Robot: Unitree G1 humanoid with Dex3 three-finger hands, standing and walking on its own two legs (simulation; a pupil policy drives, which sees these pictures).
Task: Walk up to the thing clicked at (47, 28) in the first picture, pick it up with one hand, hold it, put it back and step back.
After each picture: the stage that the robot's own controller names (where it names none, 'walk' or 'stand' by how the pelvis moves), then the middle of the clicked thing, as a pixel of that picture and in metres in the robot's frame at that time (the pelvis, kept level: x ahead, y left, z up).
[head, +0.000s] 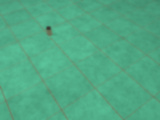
stand; (49, 31) +1.65 +0.45 -0.72
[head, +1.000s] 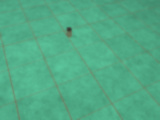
walk; (69, 32) +1.55 +0.21 -0.69
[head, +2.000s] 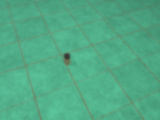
walk; (67, 59) +1.02 +0.17 -0.70
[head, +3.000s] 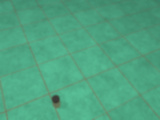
walk; (56, 101) +0.63 +0.20 -0.71
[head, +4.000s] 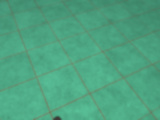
stand; out of the picture +0.42 +0.18 -0.71
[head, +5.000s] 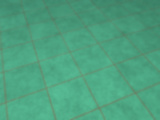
stand; out of the picture +0.37 +0.17 -0.72
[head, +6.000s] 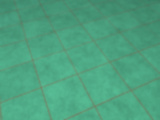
stand; out of the picture +0.35 +0.20 -0.71
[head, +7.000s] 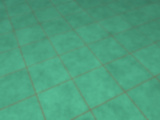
stand; out of the picture +0.34 +0.23 -0.72
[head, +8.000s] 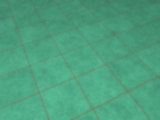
stand; out of the picture +0.35 +0.21 -0.73
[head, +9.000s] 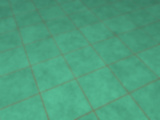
stand; out of the picture +0.33 +0.21 -0.73
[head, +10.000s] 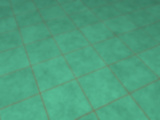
go down; out of the picture +0.33 +0.20 -0.73
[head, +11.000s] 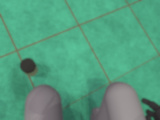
go down; (29, 67) +0.42 +0.23 -0.36
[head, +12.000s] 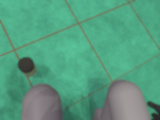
go down; (27, 67) +0.41 +0.24 -0.32
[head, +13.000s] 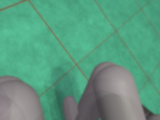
close in; out of the picture +0.41 +0.28 -0.23
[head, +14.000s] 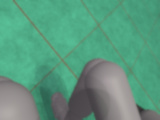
close; out of the picture +0.41 +0.29 -0.23
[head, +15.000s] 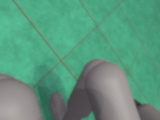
lift; out of the picture +0.38 +0.28 -0.23
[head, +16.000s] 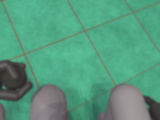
lift; (16, 81) +0.32 +0.24 -0.07
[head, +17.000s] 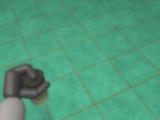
hold; (36, 87) +0.33 +0.18 +0.04
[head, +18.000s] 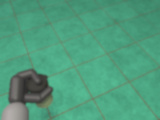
hold; (40, 91) +0.33 +0.17 +0.00
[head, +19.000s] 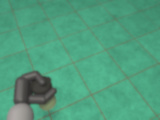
hold; (44, 93) +0.33 +0.16 -0.02
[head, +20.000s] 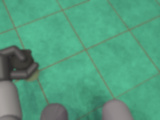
crouch; (26, 66) +0.40 +0.20 -0.08
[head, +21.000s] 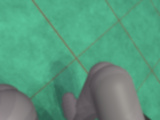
lower; out of the picture +0.42 +0.29 -0.23
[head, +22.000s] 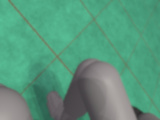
lower; out of the picture +0.41 +0.31 -0.23
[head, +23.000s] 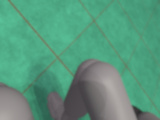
lower; out of the picture +0.41 +0.31 -0.23
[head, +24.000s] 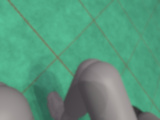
lower; out of the picture +0.41 +0.31 -0.23
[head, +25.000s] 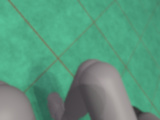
loosen; out of the picture +0.41 +0.31 -0.23
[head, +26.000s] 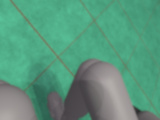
withdraw; out of the picture +0.40 +0.29 -0.23
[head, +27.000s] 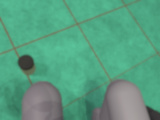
walk; (27, 65) +0.43 +0.25 -0.31
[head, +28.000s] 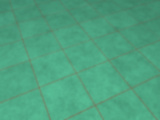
stand; out of the picture +0.36 +0.18 -0.65
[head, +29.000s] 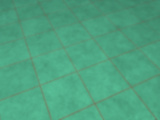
stand; out of the picture +0.37 +0.20 -0.67
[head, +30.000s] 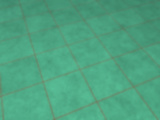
stand; out of the picture +0.37 +0.19 -0.68
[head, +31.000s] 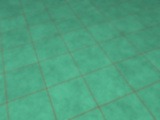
walk; out of the picture +0.38 +0.19 -0.72
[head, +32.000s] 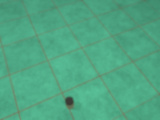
walk; (69, 103) +0.51 +0.12 -0.71
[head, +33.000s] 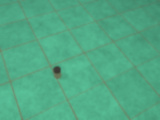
walk; (57, 72) +0.79 +0.18 -0.71
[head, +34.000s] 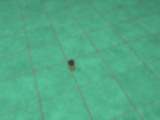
walk; (71, 65) +1.05 +0.20 -0.71
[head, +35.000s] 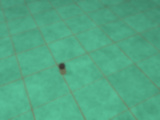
stand; (62, 69) +1.00 +0.22 -0.72
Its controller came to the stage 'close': yes
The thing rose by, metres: 0.71
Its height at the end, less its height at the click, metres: +0.00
